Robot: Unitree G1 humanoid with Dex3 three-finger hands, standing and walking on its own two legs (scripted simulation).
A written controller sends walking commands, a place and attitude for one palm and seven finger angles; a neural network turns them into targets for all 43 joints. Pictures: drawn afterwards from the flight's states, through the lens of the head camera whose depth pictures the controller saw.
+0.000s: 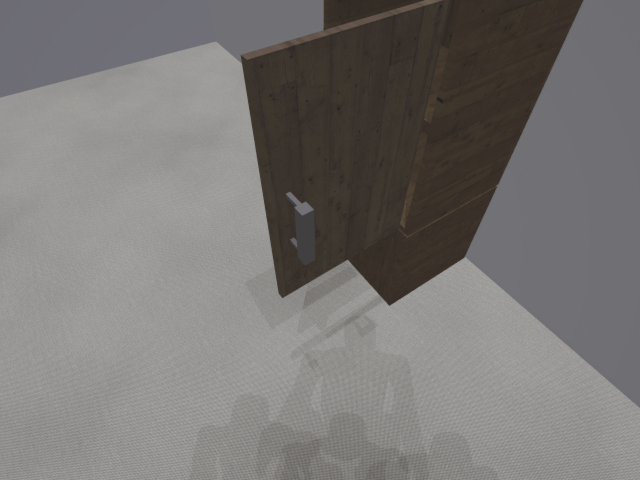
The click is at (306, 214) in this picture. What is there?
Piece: cupboard door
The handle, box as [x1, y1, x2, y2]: [286, 192, 314, 264]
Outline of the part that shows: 286,193 286,197 294,206 297,238 296,240 294,238 290,239 290,242 298,251 298,257 304,264 306,264 314,259 313,209 306,202 301,203 290,192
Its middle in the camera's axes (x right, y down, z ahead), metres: -0.04 -0.02 +0.76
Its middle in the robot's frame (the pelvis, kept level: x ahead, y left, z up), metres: +0.57 +0.07 -0.09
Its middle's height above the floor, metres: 0.69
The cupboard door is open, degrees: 92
